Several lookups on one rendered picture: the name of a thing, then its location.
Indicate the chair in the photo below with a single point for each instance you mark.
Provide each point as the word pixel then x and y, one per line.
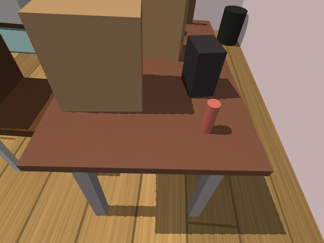
pixel 23 102

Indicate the table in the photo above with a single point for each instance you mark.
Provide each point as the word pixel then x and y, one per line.
pixel 162 139

